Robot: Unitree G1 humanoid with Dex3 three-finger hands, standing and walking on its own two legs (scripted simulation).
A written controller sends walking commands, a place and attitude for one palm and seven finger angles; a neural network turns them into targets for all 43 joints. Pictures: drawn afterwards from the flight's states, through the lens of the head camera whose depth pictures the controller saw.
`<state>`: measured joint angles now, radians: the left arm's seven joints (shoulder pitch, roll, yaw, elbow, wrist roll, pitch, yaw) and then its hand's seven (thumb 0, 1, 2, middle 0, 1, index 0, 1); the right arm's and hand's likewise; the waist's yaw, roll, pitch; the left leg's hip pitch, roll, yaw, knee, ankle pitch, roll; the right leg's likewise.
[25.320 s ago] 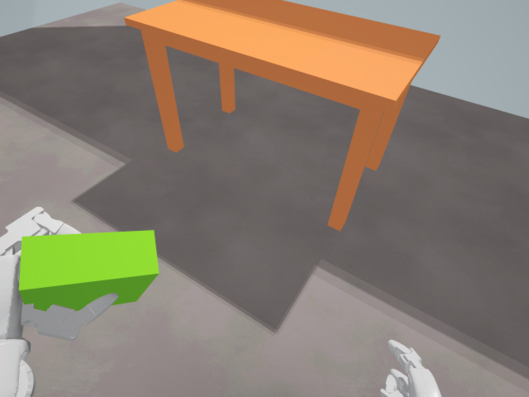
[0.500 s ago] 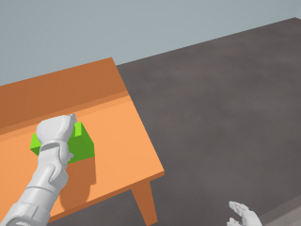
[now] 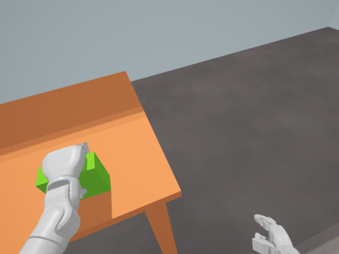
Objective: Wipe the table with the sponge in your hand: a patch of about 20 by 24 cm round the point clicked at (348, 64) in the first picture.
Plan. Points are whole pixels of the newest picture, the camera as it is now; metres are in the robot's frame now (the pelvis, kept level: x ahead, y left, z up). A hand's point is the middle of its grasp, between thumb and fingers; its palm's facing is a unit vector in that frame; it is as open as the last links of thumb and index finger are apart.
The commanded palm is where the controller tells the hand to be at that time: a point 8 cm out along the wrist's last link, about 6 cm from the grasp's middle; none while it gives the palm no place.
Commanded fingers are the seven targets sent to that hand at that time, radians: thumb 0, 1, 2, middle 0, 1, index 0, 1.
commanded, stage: wipe back along the middle lane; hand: left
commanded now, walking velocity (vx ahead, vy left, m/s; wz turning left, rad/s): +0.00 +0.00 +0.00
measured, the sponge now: (80, 183) +0.28 +0.27 +0.02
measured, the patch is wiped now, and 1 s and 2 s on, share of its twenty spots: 0.70 0.75 0.80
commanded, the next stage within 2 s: slide across to the third lane in 0.22 s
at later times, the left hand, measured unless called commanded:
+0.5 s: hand (79, 189) +0.24 +0.24 +0.06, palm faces +0.02 -0.07 -1.00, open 9.3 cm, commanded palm +0.21 +0.22 +0.11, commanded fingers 0.00 0.10 1.30 -1.20 -1.60 -1.20 -1.60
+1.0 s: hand (91, 187) +0.25 +0.21 +0.06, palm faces -0.01 -0.05 -1.00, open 9.4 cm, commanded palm +0.24 +0.17 +0.11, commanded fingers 0.00 0.10 1.30 -1.20 -1.60 -1.20 -1.60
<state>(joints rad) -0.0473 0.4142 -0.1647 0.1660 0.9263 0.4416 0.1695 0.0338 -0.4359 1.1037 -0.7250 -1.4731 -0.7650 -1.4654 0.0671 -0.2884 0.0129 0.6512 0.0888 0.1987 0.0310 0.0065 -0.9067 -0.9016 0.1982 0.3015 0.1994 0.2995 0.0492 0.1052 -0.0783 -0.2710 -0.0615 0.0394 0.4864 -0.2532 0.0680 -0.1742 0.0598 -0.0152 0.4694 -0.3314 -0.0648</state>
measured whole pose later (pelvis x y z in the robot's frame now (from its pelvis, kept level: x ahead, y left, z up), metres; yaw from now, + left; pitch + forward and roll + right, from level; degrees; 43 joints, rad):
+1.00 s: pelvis -0.03 -0.02 +0.00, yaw +1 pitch -1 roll +1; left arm -0.10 0.34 -0.30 0.18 0.95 0.51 0.14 0.00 -0.47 1.11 -0.76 -1.45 -0.81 -1.40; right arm 0.04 -0.28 0.00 0.69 0.08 0.16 0.01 0.01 -0.91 -0.90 0.20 0.30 0.20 0.30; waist 0.09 0.12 -0.06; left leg -0.25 -0.05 0.01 0.48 -0.21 0.04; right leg -0.16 0.07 -0.04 0.49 -0.31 -0.09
